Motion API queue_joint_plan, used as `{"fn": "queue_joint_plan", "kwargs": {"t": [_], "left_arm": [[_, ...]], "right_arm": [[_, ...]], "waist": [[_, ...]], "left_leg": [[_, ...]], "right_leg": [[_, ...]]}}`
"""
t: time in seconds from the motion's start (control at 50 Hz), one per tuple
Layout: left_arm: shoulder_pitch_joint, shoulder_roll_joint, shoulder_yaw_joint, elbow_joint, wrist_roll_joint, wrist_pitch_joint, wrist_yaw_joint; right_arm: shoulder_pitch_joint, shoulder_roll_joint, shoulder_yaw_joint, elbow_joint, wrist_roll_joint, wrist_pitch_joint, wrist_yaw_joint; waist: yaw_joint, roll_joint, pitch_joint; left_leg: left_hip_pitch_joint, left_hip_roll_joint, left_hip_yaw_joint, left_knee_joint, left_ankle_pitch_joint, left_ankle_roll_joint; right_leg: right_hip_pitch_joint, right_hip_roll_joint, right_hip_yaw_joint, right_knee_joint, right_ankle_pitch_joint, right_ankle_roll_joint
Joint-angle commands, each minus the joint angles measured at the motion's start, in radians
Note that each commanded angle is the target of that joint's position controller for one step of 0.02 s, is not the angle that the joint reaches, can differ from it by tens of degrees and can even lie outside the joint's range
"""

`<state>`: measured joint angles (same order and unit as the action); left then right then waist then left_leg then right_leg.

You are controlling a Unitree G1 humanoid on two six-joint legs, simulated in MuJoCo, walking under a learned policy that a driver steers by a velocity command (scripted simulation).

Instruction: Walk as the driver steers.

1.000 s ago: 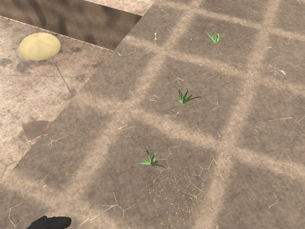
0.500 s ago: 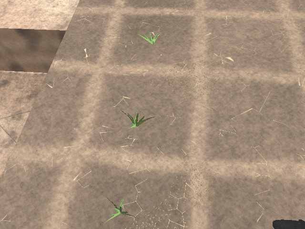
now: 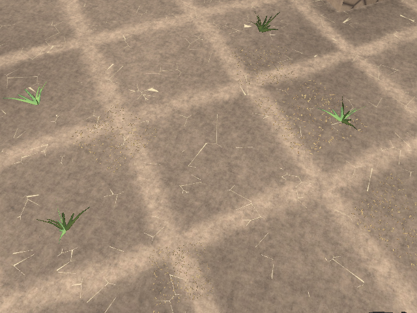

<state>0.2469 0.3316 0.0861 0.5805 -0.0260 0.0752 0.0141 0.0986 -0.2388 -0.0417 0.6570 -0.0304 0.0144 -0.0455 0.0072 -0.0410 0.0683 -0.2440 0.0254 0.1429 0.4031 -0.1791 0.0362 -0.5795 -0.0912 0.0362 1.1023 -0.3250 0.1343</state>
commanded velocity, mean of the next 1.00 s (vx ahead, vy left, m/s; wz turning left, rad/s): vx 0.00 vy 0.00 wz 0.39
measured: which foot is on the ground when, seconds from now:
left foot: down 0.00-0.18, up 0.20-0.62, down 0.64-1.00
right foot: up 0.00-0.16, down 0.18-0.66, up 0.68-1.00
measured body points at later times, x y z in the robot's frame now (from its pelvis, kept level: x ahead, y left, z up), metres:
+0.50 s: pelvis +0.01 -0.05 +0.00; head +0.05 -0.04 +0.44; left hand +0.19 +0.21 -0.09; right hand +0.12 -0.33 -0.12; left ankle +0.01 +0.08 -0.69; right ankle +0.00 -0.15 -0.74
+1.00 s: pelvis +0.04 +0.02 +0.00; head +0.06 +0.06 +0.45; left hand +0.05 +0.34 -0.11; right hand +0.33 -0.15 -0.06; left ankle +0.00 +0.08 -0.74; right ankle +0.16 -0.12 -0.69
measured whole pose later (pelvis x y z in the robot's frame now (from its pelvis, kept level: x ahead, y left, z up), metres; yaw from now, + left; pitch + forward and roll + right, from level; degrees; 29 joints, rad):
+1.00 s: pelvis +0.04 +0.02 +0.00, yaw +28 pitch +3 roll -2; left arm 0.10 0.31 0.09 0.73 0.00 0.00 0.02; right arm 0.16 -0.31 -0.06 0.57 0.00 0.04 -0.04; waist 0.00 -0.03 0.03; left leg -0.29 -0.09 -0.13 0.49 -0.24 0.07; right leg -0.56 -0.01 0.07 0.88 -0.25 0.10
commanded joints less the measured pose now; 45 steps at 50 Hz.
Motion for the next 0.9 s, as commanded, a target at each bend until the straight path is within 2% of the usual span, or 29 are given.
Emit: {"fn": "queue_joint_plan", "kwargs": {"t": [0.02, 0.08, 0.12, 0.14, 0.16, 0.18, 0.2, 0.22, 0.24, 0.26, 0.28, 0.3, 0.32, 0.36, 0.38, 0.44, 0.48, 0.56, 0.62, 0.64, 0.66, 0.68, 0.7, 0.72, 0.74, 0.76, 0.8, 0.86, 0.9], "left_arm": [[-0.078, 0.045, 0.005, -0.104, 0.012, -0.020, -0.008], [-0.079, 0.036, 0.001, -0.098, 0.014, -0.017, -0.016], [-0.069, 0.022, -0.003, -0.094, 0.017, -0.017, -0.021], [-0.026, 0.011, -0.004, -0.071, 0.020, -0.018, -0.023], [0.030, 0.016, -0.003, -0.040, 0.023, -0.022, -0.023], [0.063, 0.048, -0.002, -0.023, 0.031, -0.026, -0.016], [0.048, 0.110, -0.004, -0.042, 0.047, -0.028, 0.000], [-0.004, 0.080, -0.009, -0.046, 0.076, -0.043, -0.002], [-0.051, 0.076, -0.007, -0.047, 0.083, -0.058, -0.010], [-0.084, 0.115, 0.010, -0.031, 0.071, -0.067, -0.005], [-0.106, 0.117, 0.011, -0.032, 0.058, -0.072, 0.002], [-0.143, 0.097, 0.005, -0.030, 0.052, -0.074, 0.009], [-0.158, 0.063, -0.006, -0.032, 0.054, -0.075, 0.018], [-0.175, 0.018, -0.016, -0.026, 0.057, -0.074, 0.032], [-0.171, 0.013, -0.016, -0.019, 0.057, -0.072, 0.037], [-0.153, 0.041, 0.000, 0.005, 0.053, -0.067, 0.045], [-0.157, 0.070, 0.014, 0.014, 0.048, -0.066, 0.039], [-0.173, 0.109, 0.038, 0.033, 0.020, -0.073, 0.013], [-0.187, 0.109, 0.046, 0.055, -0.006, -0.072, -0.004], [-0.138, 0.085, 0.044, 0.085, -0.008, -0.071, -0.012], [-0.140, 0.052, 0.037, 0.069, 0.018, -0.072, -0.014], [-0.230, -0.003, 0.013, -0.026, 0.054, -0.083, -0.006], [-0.284, 0.057, 0.028, -0.010, 0.051, -0.083, -0.001], [-0.300, 0.056, 0.027, -0.017, 0.030, -0.087, 0.004], [-0.275, 0.052, 0.029, 0.003, 0.030, -0.090, 0.016], [-0.253, 0.076, 0.037, 0.011, 0.042, -0.089, 0.027], [-0.204, 0.071, 0.038, 0.034, 0.046, -0.090, 0.024], [-0.177, 0.045, 0.026, 0.059, 0.037, -0.090, 0.021], [-0.183, 0.040, 0.019, 0.066, 0.033, -0.086, 0.020]], "right_arm": [[0.007, -0.210, -0.071, -0.045, 0.003, -0.009, 0.006], [0.005, -0.224, -0.078, -0.029, 0.022, -0.010, 0.026], [0.025, -0.227, -0.075, -0.010, 0.048, -0.014, 0.036], [0.014, -0.218, -0.068, 0.000, 0.063, -0.014, 0.039], [0.025, -0.175, -0.049, 0.021, 0.074, -0.017, 0.042], [0.078, -0.090, -0.014, 0.040, 0.050, -0.029, 0.056], [0.117, -0.023, 0.021, 0.017, -0.015, -0.043, 0.084], [0.099, -0.098, -0.011, 0.031, 0.018, -0.033, 0.074], [0.048, -0.184, -0.035, 0.031, 0.055, -0.019, 0.062], [0.057, -0.212, -0.056, 0.035, 0.069, -0.007, 0.049], [0.086, -0.224, -0.067, 0.058, 0.065, 0.009, 0.034], [0.121, -0.219, -0.073, 0.065, 0.060, 0.023, 0.024], [0.145, -0.209, -0.077, 0.069, 0.061, 0.030, 0.017], [0.144, -0.177, -0.075, 0.051, 0.063, 0.039, 0.008], [0.126, -0.159, -0.071, 0.032, 0.060, 0.041, 0.008], [0.088, -0.110, -0.050, -0.024, 0.049, 0.042, 0.034], [0.077, -0.097, -0.043, -0.058, 0.046, 0.043, 0.053], [0.092, -0.123, -0.055, -0.097, 0.050, 0.060, 0.072], [0.137, -0.133, -0.073, -0.106, 0.057, 0.073, 0.074], [0.198, -0.166, -0.092, -0.089, 0.052, 0.069, 0.059], [0.281, -0.297, -0.135, -0.087, 0.052, 0.060, 0.036], [0.273, -0.409, -0.147, -0.115, 0.017, 0.039, 0.039], [0.264, -0.337, -0.129, -0.123, 0.011, 0.007, 0.056], [0.237, -0.314, -0.117, -0.114, 0.021, -0.012, 0.055], [0.177, -0.291, -0.111, -0.117, 0.044, -0.015, 0.045], [0.110, -0.259, -0.099, -0.131, 0.062, -0.007, 0.035], [0.054, -0.242, -0.087, -0.158, 0.049, 0.003, 0.018], [0.076, -0.251, -0.087, -0.157, 0.046, 0.006, 0.006], [0.083, -0.245, -0.082, -0.154, 0.044, 0.009, 0.001]], "waist": [[-0.053, 0.182, -0.140], [-0.040, 0.181, -0.154], [-0.026, 0.183, -0.167], [0.004, 0.178, -0.173], [0.032, 0.157, -0.180], [0.019, 0.052, -0.231], [-0.028, -0.233, -0.278], [0.015, -0.196, -0.283], [0.032, -0.142, -0.198], [0.022, -0.164, -0.145], [0.019, -0.159, -0.123], [-0.003, -0.156, -0.098], [-0.016, -0.141, -0.096], [-0.018, -0.116, -0.094], [-0.011, -0.103, -0.090], [0.009, -0.074, -0.109], [0.013, -0.076, -0.119], [-0.003, -0.090, -0.127], [-0.046, -0.071, -0.142], [-0.068, 0.001, -0.162], [-0.096, 0.231, -0.173], [-0.070, 0.437, -0.235], [-0.123, 0.223, -0.295], [-0.095, 0.177, -0.237], [-0.053, 0.103, -0.182], [-0.019, 0.104, -0.152], [0.015, 0.137, -0.173], [0.010, 0.127, -0.197], [-0.006, 0.153, -0.196]], "left_leg": [[0.179, 0.272, -0.144, -0.119, 0.204, 0.202], [0.148, 0.289, -0.116, -0.089, 0.284, 0.202], [0.151, 0.297, -0.140, -0.038, 0.344, 0.195], [0.131, 0.284, -0.135, 0.006, 0.357, 0.174], [0.054, 0.252, -0.110, 0.058, 0.307, 0.125], [-0.083, 0.187, -0.058, 0.133, 0.117, 0.032], [-0.298, 0.094, -0.007, 0.332, -0.425, -0.069], [-0.285, 0.085, -0.105, 0.430, -0.485, -0.106], [-0.278, 0.068, -0.129, 0.534, -0.441, -0.110], [-0.334, 0.040, -0.125, 0.633, -0.392, -0.109], [-0.356, 0.038, -0.150, 0.712, -0.356, -0.113], [-0.351, 0.028, -0.165, 0.777, -0.312, -0.123], [-0.355, 0.019, -0.161, 0.832, -0.275, -0.133], [-0.401, 0.038, -0.155, 0.832, -0.210, -0.151], [-0.421, 0.050, -0.151, 0.791, -0.188, -0.157], [-0.401, 0.082, -0.134, 0.630, -0.165, -0.157], [-0.354, 0.092, -0.111, 0.549, -0.187, -0.137], [-0.252, 0.073, -0.056, 0.418, -0.208, -0.078], [-0.108, 0.028, -0.012, 0.221, -0.108, -0.013], [0.025, -0.008, -0.037, 0.117, 0.026, 0.028], [0.229, 0.131, -0.296, 0.031, 0.468, 0.119], [0.335, 0.340, -0.730, -0.007, 0.626, 0.345], [0.334, 0.358, -0.691, -0.047, 0.480, 0.361], [0.283, 0.312, -0.615, -0.061, 0.362, 0.311], [0.233, 0.254, -0.551, -0.062, 0.269, 0.251], [0.180, 0.224, -0.514, -0.061, 0.252, 0.214], [0.109, 0.170, -0.468, -0.057, 0.315, 0.193], [0.123, 0.144, -0.459, -0.037, 0.322, 0.184], [0.123, 0.137, -0.460, -0.023, 0.298, 0.179]], "right_leg": [[-0.030, -0.019, -0.039, -0.105, -0.005, -0.016], [0.095, 0.020, -0.077, -0.249, -0.047, -0.056], [0.181, 0.052, -0.069, -0.399, -0.056, -0.095], [0.266, 0.070, -0.070, -0.546, 0.018, -0.126], [0.419, 0.087, -0.067, -0.732, 0.159, -0.161], [0.637, -0.005, 0.049, -0.775, 0.372, -0.182], [0.798, -0.265, 0.286, -0.669, 0.829, -0.271], [0.582, -0.324, 0.261, -0.707, 0.640, -0.414], [0.502, -0.251, 0.177, -0.738, 0.518, -0.404], [0.468, -0.218, 0.126, -0.755, 0.461, -0.379], [0.443, -0.209, 0.085, -0.768, 0.437, -0.360], [0.397, -0.204, 0.044, -0.779, 0.463, -0.351], [0.386, -0.201, 0.010, -0.788, 0.461, -0.346], [0.419, -0.207, -0.035, -0.798, 0.409, -0.339], [0.442, -0.214, -0.045, -0.800, 0.390, -0.339], [0.507, -0.248, -0.070, -0.792, 0.397, -0.353], [0.507, -0.273, -0.092, -0.783, 0.432, -0.362], [0.501, -0.302, -0.140, -0.732, 0.523, -0.331], [0.476, -0.284, -0.209, -0.600, 0.498, -0.245], [0.412, -0.222, -0.260, -0.464, 0.450, -0.187], [0.165, -0.108, -0.320, -0.160, 0.169, -0.096], [-0.155, 0.075, -0.182, 0.108, -0.389, -0.028], [-0.195, 0.062, -0.004, 0.213, -0.386, -0.041], [-0.210, 0.057, 0.026, 0.203, -0.292, -0.072], [-0.212, 0.037, 0.045, 0.143, -0.188, -0.086], [-0.198, 0.031, 0.054, 0.090, -0.107, -0.088], [-0.109, 0.066, 0.049, 0.075, -0.007, -0.077], [-0.085, 0.101, 0.052, -0.043, 0.052, -0.051], [-0.065, 0.101, 0.049, -0.128, 0.070, -0.035]]}}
